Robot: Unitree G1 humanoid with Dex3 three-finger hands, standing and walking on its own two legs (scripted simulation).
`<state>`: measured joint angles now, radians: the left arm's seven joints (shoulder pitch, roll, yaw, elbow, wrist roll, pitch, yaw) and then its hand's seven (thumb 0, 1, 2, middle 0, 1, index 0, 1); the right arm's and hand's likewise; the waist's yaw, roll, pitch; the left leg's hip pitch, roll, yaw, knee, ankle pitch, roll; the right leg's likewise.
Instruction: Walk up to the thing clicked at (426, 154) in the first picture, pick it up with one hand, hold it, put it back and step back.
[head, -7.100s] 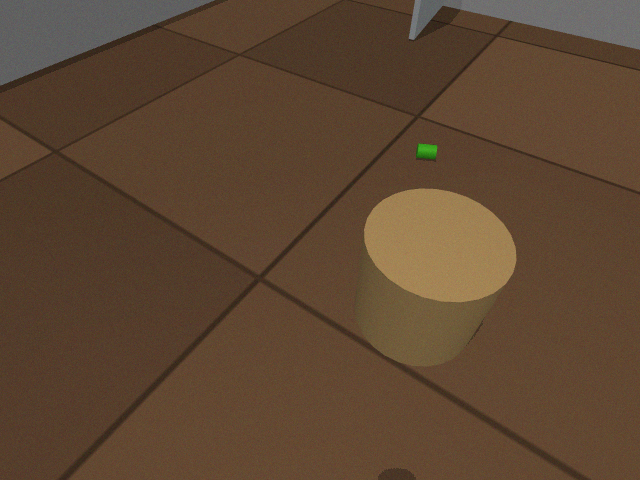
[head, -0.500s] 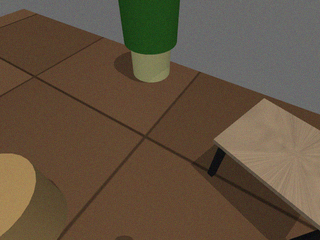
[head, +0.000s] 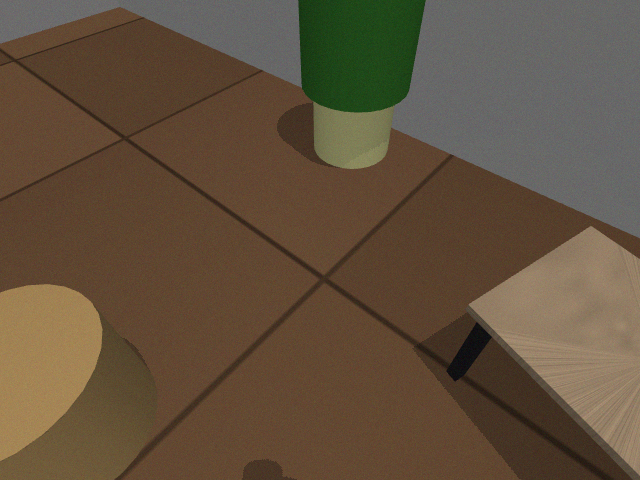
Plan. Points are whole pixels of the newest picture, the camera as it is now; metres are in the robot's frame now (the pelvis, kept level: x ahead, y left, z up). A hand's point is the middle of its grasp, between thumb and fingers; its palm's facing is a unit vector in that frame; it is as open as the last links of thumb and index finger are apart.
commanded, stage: walk up
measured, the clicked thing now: out of the picture +0.65 +1.65 -0.73
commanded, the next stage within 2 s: none
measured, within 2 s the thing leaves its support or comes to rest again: neither
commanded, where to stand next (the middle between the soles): +0.21 +0.00 m, yaw +16 degrees
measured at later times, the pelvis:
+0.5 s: pelvis +0.13 +0.01 -0.01, yaw +8 degrees
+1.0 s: pelvis +0.15 -0.01 -0.02, yaw +16 degrees
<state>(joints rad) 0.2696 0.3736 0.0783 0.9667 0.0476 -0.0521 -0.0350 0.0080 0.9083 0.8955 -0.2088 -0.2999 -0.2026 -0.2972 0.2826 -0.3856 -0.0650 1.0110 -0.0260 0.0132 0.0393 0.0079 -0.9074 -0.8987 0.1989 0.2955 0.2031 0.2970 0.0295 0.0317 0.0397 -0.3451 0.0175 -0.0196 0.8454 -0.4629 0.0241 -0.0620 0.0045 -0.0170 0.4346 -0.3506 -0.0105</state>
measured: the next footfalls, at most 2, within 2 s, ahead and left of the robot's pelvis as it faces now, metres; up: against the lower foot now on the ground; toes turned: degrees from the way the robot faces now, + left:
left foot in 0.14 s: +0.18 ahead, +0.14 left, +0.00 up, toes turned +6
right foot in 0.58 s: +0.22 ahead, -0.14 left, +0.00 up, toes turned +15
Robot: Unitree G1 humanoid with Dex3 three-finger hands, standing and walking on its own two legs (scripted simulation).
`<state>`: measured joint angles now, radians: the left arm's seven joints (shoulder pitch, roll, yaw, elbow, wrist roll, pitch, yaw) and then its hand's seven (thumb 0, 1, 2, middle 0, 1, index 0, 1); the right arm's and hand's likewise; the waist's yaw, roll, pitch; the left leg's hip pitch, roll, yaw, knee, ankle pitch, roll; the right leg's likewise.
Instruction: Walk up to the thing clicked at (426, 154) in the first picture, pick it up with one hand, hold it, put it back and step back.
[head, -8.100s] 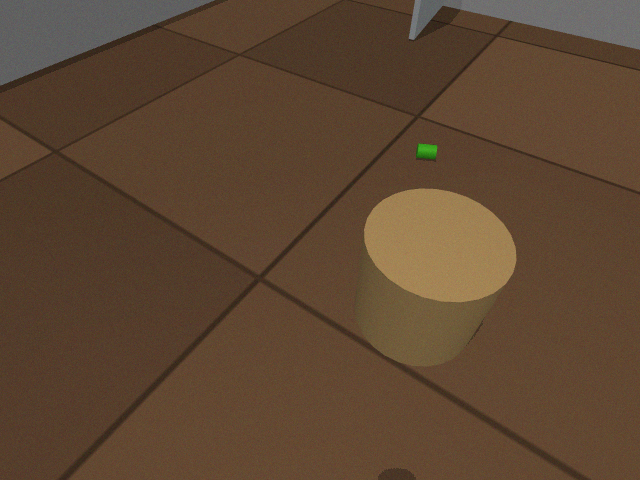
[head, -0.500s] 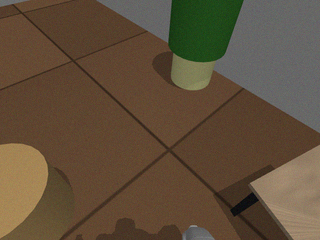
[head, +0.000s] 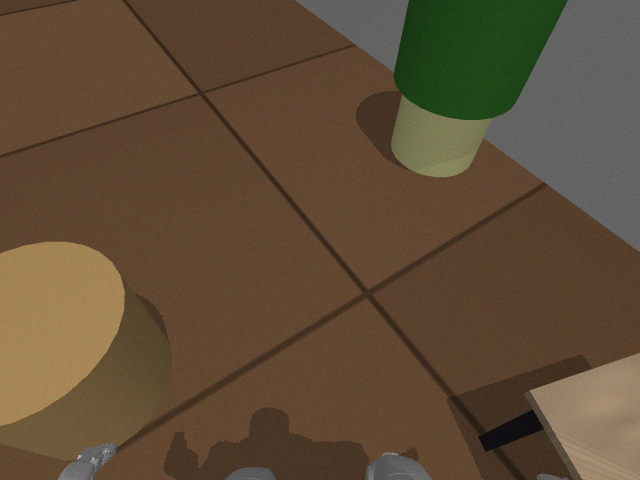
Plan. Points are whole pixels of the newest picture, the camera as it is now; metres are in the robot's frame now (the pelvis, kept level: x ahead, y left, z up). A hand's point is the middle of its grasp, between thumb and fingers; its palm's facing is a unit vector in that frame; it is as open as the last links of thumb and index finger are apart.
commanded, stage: walk up
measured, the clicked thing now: out of the picture +0.93 +1.46 -0.71
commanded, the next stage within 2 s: stand in 1.28 s
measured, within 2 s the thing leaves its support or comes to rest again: neither
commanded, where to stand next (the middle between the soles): +0.06 -0.01 m, yaw +0 degrees
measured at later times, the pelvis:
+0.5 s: pelvis -0.02 +0.00 +0.02, yaw +1 degrees
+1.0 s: pelvis +0.00 -0.02 +0.03, yaw +1 degrees
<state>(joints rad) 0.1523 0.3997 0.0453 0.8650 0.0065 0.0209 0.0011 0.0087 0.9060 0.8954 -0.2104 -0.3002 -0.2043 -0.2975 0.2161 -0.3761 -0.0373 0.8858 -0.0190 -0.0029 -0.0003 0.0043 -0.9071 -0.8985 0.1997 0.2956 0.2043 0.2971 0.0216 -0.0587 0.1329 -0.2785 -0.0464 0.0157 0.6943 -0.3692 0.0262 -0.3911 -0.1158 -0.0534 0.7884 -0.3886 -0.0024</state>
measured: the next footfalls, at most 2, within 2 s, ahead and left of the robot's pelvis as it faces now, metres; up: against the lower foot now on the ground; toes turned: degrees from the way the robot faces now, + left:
none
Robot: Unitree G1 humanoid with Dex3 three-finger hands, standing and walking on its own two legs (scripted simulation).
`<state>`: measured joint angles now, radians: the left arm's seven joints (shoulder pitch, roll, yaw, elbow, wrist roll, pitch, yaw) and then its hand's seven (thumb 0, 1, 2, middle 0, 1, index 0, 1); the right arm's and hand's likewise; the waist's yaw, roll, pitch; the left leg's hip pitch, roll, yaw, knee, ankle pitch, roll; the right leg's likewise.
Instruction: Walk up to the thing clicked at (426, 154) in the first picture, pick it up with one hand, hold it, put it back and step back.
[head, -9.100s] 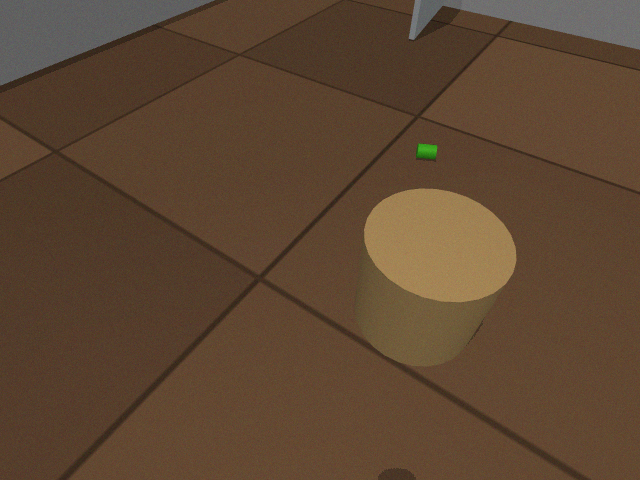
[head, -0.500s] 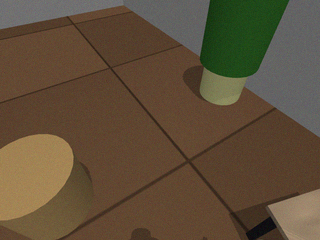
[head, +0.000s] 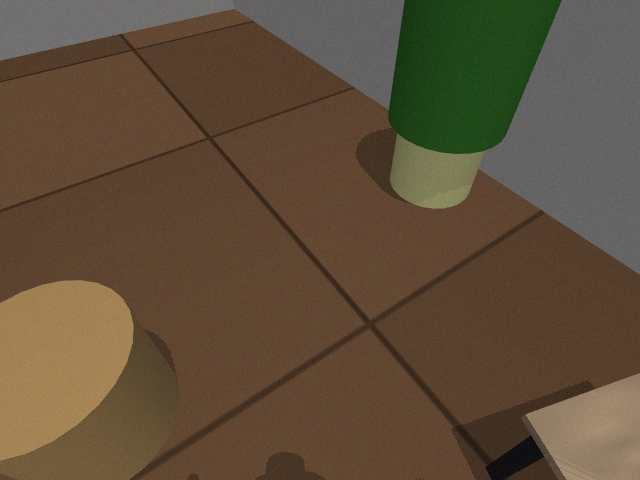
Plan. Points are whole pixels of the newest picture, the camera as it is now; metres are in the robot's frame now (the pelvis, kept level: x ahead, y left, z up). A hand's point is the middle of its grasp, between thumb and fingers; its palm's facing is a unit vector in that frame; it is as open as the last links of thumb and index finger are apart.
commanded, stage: walk up
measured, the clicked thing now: out of the picture +0.96 +1.46 -0.74
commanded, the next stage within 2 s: stand in 0.28 s
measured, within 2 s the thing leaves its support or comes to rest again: neither
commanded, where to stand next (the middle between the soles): +0.06 +0.01 m, yaw -1 degrees
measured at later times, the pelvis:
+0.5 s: pelvis +0.00 +0.00 +0.00, yaw -1 degrees
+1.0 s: pelvis +0.00 -0.01 +0.00, yaw -1 degrees
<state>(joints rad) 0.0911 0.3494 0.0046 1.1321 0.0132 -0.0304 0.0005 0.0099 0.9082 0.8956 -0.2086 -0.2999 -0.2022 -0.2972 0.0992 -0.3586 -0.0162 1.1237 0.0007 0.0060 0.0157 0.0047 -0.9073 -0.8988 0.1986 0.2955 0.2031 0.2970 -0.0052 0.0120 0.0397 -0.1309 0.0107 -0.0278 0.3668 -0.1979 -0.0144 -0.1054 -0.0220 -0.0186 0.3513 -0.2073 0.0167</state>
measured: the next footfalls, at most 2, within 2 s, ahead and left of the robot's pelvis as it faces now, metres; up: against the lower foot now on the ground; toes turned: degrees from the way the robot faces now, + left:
none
